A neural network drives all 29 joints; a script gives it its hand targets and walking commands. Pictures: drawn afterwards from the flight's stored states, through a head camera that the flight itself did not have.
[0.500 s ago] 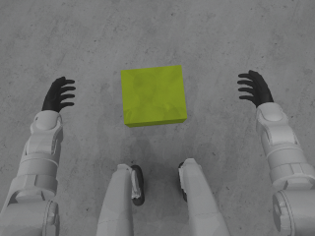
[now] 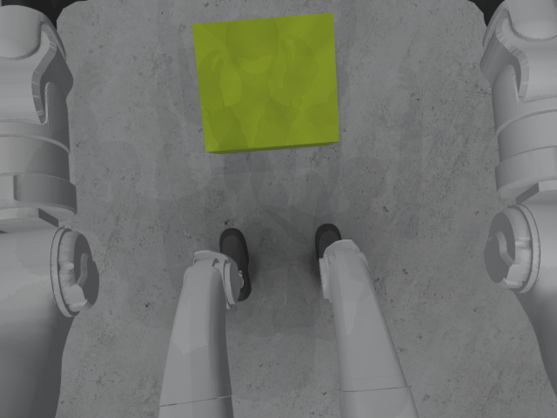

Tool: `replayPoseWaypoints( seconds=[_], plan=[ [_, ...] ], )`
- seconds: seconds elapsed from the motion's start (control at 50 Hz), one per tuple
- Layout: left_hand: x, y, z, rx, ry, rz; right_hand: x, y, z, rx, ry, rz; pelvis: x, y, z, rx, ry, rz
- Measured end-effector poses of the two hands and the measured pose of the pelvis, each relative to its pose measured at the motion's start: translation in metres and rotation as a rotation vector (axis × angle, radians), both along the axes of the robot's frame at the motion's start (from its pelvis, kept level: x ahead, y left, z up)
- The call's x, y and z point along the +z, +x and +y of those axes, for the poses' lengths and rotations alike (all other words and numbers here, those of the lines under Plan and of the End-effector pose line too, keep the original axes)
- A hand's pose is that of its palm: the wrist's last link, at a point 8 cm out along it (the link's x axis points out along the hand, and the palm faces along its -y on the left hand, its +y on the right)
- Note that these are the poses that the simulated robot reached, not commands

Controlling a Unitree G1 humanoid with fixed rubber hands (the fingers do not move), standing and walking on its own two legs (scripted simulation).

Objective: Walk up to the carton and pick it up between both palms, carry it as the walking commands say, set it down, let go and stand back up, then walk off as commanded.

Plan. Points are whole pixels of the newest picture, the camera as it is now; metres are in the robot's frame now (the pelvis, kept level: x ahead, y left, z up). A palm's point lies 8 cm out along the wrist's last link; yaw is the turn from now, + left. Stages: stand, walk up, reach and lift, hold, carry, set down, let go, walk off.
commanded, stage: reach and lift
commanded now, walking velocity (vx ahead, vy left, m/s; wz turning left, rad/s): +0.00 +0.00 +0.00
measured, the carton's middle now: (268, 92) +0.56 +0.00 -0.57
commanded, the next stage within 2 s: none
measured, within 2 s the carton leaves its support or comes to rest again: neither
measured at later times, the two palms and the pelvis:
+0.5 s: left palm (92, 56) +0.55 +0.22 -0.19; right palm (444, 50) +0.52 -0.24 -0.22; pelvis -0.02 +0.00 -0.07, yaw +2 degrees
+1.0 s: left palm (137, 77) +0.55 +0.22 -0.34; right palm (405, 75) +0.53 -0.25 -0.36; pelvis -0.05 -0.01 -0.21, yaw +4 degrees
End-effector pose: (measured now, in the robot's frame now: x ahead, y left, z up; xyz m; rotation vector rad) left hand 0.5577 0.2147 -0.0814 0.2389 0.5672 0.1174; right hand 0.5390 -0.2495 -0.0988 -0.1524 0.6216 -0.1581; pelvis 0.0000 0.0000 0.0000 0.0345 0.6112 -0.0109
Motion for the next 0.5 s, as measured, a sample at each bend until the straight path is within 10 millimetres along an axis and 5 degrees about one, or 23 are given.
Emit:
replayPoseWaypoints(
  seconds=[0.08, 0.32, 0.5],
  plan=[
    [-0.006, 0.011, -0.004, 0.000, -0.020, 0.013, -0.007, 0.009, 0.002, -0.007, 0.016, 0.014, -0.002, 0.003, 0.000, 0.001, 0.001, 0.031],
    [-0.059, -0.003, 0.007, 0.039, -0.047, 0.083, -0.049, 0.004, -0.002, -0.035, 0.053, 0.027, -0.015, 0.000, -0.001, 0.006, 0.005, 0.106],
    [-0.109, -0.012, 0.004, 0.045, -0.069, 0.069, -0.118, -0.014, 0.006, -0.033, 0.070, 0.067, -0.070, -0.024, -0.004, 0.022, 0.014, 0.167]
  ],
)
